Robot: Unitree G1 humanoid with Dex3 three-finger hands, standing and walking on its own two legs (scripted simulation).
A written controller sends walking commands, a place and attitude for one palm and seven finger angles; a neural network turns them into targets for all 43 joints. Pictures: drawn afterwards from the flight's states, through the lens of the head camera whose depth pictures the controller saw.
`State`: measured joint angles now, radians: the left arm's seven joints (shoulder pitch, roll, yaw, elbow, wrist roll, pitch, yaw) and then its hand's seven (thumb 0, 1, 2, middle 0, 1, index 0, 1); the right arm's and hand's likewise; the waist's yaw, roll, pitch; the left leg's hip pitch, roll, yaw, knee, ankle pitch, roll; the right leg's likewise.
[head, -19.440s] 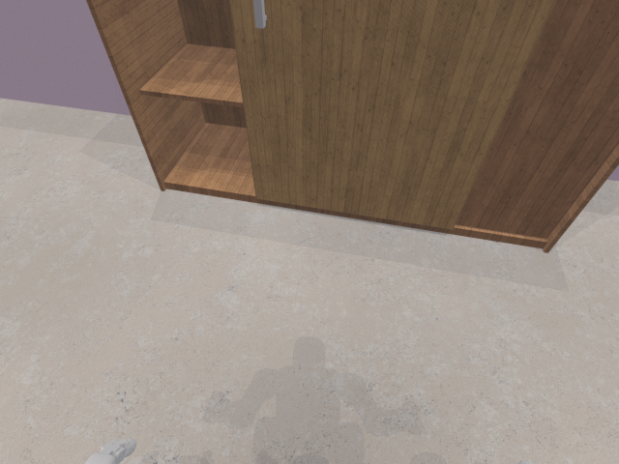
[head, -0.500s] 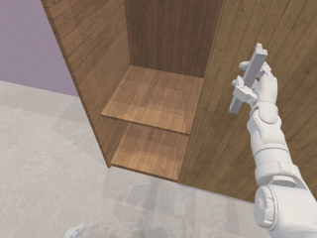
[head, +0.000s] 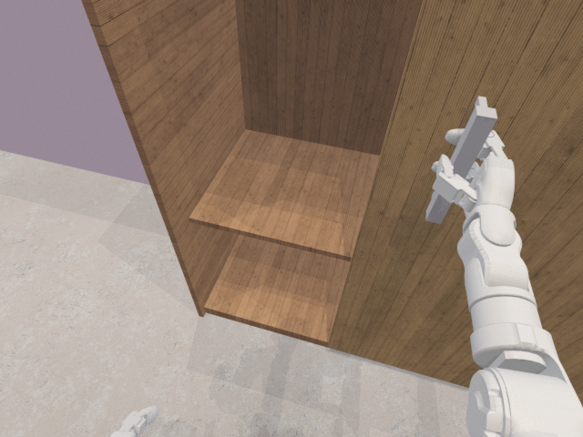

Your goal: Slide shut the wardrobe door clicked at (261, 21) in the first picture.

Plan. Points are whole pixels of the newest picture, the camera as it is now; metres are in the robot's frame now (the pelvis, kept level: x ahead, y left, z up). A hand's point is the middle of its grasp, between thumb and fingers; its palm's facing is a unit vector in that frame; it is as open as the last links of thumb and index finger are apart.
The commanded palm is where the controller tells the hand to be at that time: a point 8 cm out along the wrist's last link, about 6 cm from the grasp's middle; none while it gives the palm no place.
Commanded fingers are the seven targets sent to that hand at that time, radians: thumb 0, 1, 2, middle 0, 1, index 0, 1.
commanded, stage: grip the handle and tug to test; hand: right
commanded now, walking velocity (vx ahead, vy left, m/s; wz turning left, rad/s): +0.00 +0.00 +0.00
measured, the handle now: (455, 164) +0.49 -0.19 +0.14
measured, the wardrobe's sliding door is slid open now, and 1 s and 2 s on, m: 0.46 0.46 0.46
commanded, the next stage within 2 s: tug the door sideways, standing still in 0.20 s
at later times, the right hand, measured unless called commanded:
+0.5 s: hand (444, 177) +0.44 -0.16 +0.16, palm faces +0.20 +0.98 +0.02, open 6.1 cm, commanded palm +0.41 -0.18 +0.14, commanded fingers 0.00 -0.90 -0.90 0.45 1.40 0.45 1.40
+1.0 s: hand (438, 177) +0.44 -0.15 +0.16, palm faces +0.29 +0.96 -0.03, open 6.1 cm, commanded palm +0.42 -0.14 +0.15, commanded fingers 0.00 -0.90 -0.90 0.45 1.40 0.45 1.40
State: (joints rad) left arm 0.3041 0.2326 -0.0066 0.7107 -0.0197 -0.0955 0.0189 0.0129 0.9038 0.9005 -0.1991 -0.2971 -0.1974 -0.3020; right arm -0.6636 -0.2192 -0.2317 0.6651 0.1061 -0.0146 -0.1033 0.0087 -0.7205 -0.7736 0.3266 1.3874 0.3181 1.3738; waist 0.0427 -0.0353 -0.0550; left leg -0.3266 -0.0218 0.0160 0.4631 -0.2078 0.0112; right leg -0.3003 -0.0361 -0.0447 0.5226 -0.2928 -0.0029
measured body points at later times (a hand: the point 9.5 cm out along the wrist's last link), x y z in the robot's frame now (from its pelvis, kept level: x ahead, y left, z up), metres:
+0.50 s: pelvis +0.04 -0.01 +0.00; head +0.05 +0.00 +0.45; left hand +0.18 +0.23 -0.10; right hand +0.42 -0.21 +0.16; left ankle +0.02 +0.12 -0.74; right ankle -0.02 -0.11 -0.74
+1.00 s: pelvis -0.01 +0.00 +0.00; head +0.02 +0.00 +0.44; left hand +0.08 +0.23 -0.14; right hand +0.42 -0.20 +0.16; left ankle +0.02 +0.12 -0.74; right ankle -0.02 -0.11 -0.74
